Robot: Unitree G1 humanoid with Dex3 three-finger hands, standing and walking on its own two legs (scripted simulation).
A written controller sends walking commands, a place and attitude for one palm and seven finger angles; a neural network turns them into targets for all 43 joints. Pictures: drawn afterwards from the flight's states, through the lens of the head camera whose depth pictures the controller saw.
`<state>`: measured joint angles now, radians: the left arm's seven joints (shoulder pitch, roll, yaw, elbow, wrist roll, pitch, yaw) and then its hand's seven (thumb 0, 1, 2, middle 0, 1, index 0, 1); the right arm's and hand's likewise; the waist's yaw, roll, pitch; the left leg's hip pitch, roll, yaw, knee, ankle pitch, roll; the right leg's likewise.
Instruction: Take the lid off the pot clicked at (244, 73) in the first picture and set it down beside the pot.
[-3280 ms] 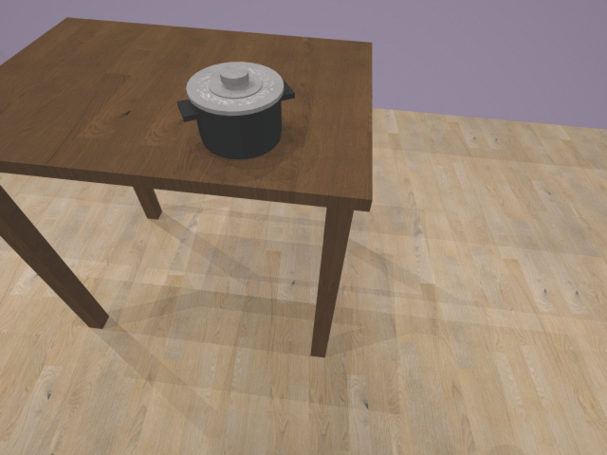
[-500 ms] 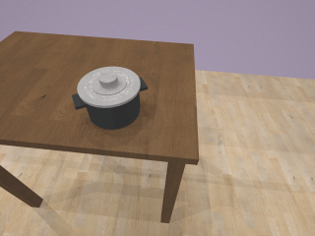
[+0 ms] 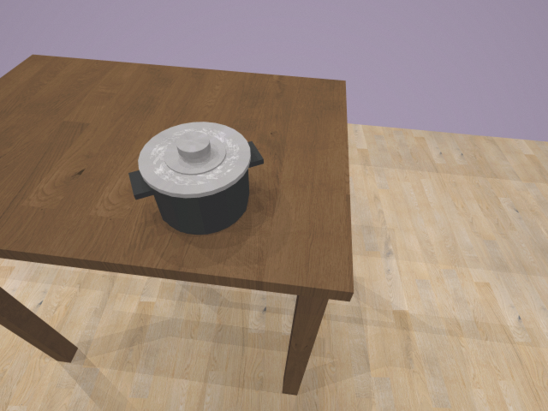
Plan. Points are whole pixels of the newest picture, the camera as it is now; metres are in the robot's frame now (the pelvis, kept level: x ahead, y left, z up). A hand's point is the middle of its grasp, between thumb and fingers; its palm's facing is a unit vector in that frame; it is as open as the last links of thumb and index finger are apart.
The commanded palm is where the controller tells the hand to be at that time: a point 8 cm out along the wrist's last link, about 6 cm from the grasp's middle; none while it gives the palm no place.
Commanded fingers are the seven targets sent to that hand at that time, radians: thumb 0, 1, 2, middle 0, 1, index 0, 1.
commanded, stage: look again from close up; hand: left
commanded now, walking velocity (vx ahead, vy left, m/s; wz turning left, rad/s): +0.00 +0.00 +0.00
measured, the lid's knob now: (193, 145) +0.45 +0.16 +0.16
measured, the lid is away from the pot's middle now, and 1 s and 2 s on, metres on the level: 0.00 0.00 0.00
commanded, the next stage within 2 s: lift the closed hand beside the body in 0.56 s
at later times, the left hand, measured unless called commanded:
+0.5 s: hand out of the picture +0.00 +0.18 -0.17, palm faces +0.06 -0.98 -0.20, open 7.4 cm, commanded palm none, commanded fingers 0.00 0.90 0.90 -0.20 -0.30 -0.20 -0.30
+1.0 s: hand out of the picture +0.11 +0.20 -0.01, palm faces +0.18 -0.95 -0.26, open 5.2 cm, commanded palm +0.06 +0.25 +0.02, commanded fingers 0.00 0.90 0.90 -0.99 -1.16 -0.99 -1.16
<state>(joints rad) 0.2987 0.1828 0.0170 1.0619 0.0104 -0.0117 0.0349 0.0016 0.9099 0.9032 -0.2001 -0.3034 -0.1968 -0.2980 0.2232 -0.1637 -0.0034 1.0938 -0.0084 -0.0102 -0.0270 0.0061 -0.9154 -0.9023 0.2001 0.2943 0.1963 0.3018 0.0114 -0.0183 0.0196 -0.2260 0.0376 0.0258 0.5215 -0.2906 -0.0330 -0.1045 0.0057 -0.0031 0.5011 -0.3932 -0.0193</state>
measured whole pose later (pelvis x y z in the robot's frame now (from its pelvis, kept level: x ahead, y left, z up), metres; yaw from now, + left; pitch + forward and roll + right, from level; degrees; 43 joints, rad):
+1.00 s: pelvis -0.04 +0.01 +0.01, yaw +1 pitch -3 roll +0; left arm 0.53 0.19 0.04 0.07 -0.01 -0.05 0.05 0.01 0.92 0.90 -0.59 -0.73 -0.58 -0.72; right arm 0.13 -0.23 -0.02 0.61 0.01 -0.16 -0.04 0.01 -0.91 -0.90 0.20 0.29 0.20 0.30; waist 0.02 0.03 -0.03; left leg -0.21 0.02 0.01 0.45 -0.20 -0.02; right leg -0.09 -0.01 -0.03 0.45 -0.32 -0.01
